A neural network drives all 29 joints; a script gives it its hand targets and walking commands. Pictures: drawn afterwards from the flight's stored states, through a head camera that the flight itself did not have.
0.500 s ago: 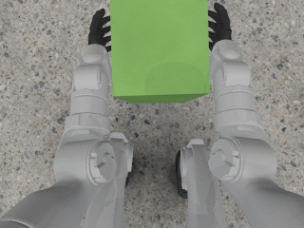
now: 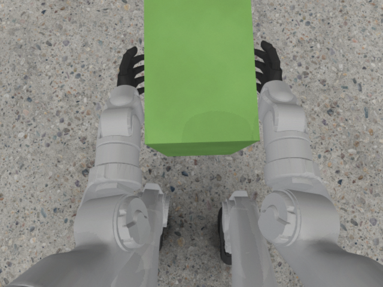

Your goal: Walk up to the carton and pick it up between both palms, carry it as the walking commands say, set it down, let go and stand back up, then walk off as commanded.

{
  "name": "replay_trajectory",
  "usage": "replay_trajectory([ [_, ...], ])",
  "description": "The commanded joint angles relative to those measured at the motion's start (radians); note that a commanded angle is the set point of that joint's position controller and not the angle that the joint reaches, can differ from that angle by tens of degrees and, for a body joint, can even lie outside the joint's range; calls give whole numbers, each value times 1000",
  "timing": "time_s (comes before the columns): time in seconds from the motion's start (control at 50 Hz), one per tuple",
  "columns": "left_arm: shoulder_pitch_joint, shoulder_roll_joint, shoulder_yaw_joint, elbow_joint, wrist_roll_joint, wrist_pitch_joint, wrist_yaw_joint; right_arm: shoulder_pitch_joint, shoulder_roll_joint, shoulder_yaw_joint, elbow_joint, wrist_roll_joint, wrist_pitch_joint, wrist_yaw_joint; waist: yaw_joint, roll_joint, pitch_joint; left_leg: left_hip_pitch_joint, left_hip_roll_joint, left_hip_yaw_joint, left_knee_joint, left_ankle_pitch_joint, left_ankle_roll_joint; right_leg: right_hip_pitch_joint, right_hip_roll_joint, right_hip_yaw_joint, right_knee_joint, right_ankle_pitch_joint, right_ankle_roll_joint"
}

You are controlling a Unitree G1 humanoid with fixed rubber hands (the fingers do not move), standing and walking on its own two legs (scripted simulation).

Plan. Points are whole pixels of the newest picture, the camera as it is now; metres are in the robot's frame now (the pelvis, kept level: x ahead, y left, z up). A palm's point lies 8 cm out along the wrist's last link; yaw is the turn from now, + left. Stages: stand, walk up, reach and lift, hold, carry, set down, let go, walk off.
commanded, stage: reach and lift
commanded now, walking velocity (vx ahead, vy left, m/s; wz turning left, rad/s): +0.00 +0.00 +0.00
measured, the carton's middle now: (198, 93) +0.51 +0.02 -0.13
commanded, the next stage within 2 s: none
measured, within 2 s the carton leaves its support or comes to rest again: neither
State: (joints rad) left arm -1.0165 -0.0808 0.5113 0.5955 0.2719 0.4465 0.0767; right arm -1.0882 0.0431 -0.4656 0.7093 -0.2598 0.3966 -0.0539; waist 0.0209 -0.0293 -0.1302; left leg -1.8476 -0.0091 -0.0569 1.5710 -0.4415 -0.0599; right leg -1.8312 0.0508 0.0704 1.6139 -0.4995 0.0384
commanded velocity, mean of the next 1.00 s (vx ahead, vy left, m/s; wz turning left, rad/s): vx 0.00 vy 0.00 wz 0.00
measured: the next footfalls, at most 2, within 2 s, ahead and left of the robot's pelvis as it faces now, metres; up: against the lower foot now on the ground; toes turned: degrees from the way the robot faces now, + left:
none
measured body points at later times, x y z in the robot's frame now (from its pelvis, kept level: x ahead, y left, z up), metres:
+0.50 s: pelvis +0.02 +0.00 +0.06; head +0.23 +0.00 +0.46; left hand +0.47 +0.15 +0.01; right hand +0.49 -0.12 +0.01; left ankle +0.11 +0.14 -0.51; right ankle +0.09 -0.13 -0.51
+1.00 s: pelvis +0.04 +0.00 +0.13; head +0.21 +0.00 +0.55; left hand +0.44 +0.15 +0.08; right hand +0.47 -0.12 +0.09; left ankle +0.11 +0.14 -0.51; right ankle +0.09 -0.13 -0.51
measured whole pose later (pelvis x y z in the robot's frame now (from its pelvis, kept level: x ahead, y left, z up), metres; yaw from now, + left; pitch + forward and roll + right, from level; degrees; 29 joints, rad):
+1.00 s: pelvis +0.04 +0.00 +0.13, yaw +0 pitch +28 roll +1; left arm -0.69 -0.18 0.49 0.50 0.31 0.42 0.03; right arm -0.74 0.16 -0.45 0.59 -0.31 0.37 -0.02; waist 0.04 -0.03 -0.13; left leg -1.23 0.01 -0.05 1.09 -0.36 -0.05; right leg -1.21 0.04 0.07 1.12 -0.41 0.02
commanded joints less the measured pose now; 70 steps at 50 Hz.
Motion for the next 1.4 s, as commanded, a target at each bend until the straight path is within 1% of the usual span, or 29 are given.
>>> replay_trajectory([
  [0.0,-750,-1050,-571,23,-190,-44,-279,-600,1114,495,91,161,-3,271,25,-1,-1036,655,-165,154,-142,215,17,517,143,-127,-210,214,-12],
  [0.46,-569,-1112,-603,4,-169,-54,-292,-422,1176,524,66,132,-14,278,24,7,-937,844,-159,122,-333,251,20,718,140,-102,-393,257,-17],
  [0.76,-429,-1146,-623,-12,-146,-58,-308,-290,1205,555,31,112,-24,290,32,3,-833,999,-150,101,-480,292,30,876,132,-75,-538,300,-21],
  [1.06,-284,-1151,-644,-36,-128,-58,-329,-153,1212,589,-22,88,-26,296,43,-1,-727,1176,-138,82,-641,359,38,1054,117,-49,-705,364,-21],
  [1.38,-136,-1142,-665,-77,-114,-49,-328,-17,1181,601,-71,64,-23,302,40,10,-603,1385,-121,59,-828,450,40,1240,96,-33,-891,444,-27],
])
